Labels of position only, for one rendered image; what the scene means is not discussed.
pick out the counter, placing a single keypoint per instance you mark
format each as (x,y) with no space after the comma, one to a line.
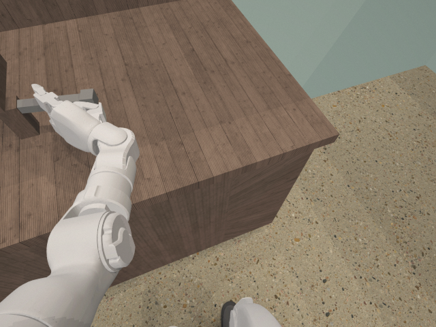
(223,128)

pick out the tap lever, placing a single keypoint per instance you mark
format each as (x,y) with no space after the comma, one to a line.
(31,105)

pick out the robot left forearm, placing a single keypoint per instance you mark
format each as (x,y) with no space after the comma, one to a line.
(111,180)

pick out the robot right foot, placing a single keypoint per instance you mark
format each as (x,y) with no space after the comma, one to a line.
(225,313)

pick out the robot right thigh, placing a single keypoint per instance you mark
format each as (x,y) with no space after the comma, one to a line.
(252,315)

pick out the robot left hand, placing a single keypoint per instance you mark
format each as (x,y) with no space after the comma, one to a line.
(73,121)

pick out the robot left upper arm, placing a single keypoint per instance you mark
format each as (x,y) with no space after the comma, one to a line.
(85,254)

